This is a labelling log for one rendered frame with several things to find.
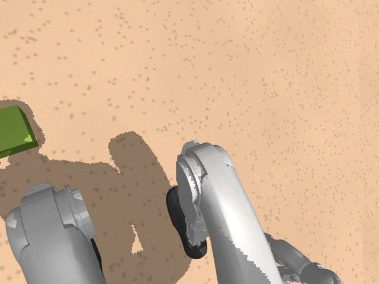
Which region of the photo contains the right robot hand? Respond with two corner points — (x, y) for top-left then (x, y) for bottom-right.
(264, 233), (312, 284)

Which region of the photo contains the left robot foot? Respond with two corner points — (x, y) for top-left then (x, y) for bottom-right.
(91, 238), (104, 276)

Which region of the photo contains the right robot foot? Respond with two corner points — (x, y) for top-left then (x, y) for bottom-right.
(166, 186), (207, 259)

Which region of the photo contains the carton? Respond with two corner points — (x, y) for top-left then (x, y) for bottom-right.
(0, 105), (39, 159)

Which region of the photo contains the right robot arm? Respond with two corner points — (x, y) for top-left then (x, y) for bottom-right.
(300, 262), (344, 284)

